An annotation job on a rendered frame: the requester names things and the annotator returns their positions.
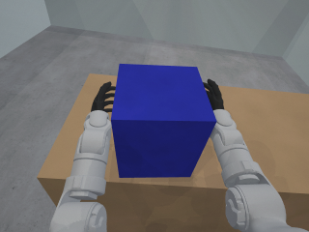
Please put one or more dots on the right robot forearm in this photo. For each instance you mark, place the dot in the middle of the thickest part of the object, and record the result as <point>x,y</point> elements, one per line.
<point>238,167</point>

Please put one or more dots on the carton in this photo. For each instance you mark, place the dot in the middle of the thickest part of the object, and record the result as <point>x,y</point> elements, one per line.
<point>161,120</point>

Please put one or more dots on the pedestal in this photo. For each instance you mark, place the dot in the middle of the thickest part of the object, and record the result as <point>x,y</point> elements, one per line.
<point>275,129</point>

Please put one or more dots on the right robot upper arm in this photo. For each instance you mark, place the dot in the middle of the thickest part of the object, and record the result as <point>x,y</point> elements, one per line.
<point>256,208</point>

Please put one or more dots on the left robot hand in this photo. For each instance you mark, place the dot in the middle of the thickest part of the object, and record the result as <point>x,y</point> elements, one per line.
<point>100,102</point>

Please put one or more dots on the left robot forearm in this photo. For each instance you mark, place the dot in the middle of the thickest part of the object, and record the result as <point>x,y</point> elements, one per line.
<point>86,180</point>

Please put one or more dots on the left robot upper arm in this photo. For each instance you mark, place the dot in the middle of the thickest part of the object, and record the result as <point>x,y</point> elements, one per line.
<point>80,217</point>

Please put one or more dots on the right robot hand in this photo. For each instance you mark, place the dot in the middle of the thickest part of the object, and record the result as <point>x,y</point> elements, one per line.
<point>214,95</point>

